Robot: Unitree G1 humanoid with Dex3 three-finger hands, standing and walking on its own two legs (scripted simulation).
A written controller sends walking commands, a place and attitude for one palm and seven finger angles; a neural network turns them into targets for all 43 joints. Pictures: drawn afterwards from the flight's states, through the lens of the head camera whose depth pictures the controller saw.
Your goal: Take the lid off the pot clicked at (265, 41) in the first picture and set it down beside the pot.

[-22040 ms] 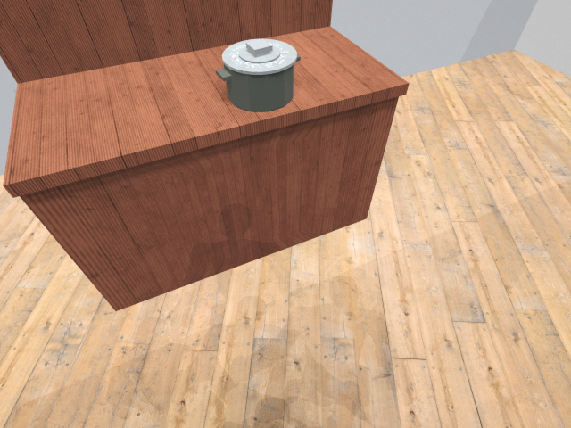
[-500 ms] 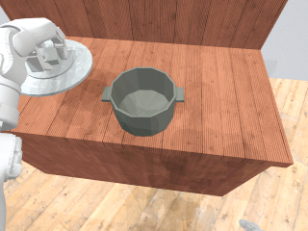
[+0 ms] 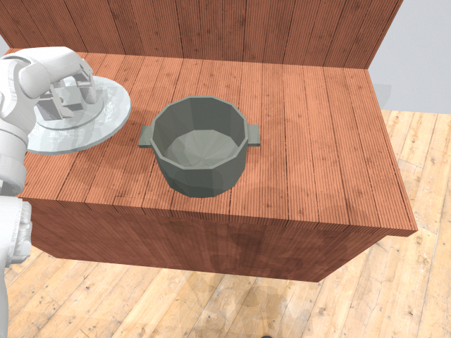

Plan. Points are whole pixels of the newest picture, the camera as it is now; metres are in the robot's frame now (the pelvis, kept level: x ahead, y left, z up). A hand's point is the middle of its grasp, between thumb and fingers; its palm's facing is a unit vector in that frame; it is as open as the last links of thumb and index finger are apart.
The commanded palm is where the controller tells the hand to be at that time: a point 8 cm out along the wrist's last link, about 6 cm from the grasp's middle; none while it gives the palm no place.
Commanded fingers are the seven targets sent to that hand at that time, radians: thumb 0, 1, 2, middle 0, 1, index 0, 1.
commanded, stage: lower the lid onto the table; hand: left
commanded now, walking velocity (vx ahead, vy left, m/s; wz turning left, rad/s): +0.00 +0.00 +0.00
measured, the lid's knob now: (65, 99) +0.50 +0.28 +0.13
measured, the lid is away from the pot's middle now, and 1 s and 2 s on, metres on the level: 0.23 0.24 0.24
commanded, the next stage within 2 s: none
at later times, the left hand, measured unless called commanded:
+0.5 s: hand (67, 111) +0.48 +0.28 +0.11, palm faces -0.44 -0.03 -0.90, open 7.2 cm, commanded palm +0.50 +0.27 +0.18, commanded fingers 0.00 0.50 1.16 -0.72 -0.90 -0.90 -1.00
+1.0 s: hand (77, 122) +0.49 +0.27 +0.08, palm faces -0.46 -0.03 -0.89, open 7.1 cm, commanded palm +0.51 +0.27 +0.14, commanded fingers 0.00 0.50 1.16 -0.72 -0.90 -0.90 -1.00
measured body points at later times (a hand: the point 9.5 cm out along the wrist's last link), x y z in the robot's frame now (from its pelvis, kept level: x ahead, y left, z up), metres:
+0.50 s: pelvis +0.01 +0.01 +0.00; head +0.10 +0.01 +0.44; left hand +0.50 +0.27 +0.16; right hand +0.06 -0.26 -0.13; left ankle -0.04 +0.10 -0.74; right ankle +0.01 -0.15 -0.74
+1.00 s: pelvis +0.02 +0.01 -0.01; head +0.11 +0.01 +0.43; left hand +0.51 +0.27 +0.13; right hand +0.05 -0.26 -0.14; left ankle -0.04 +0.10 -0.74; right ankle +0.01 -0.15 -0.74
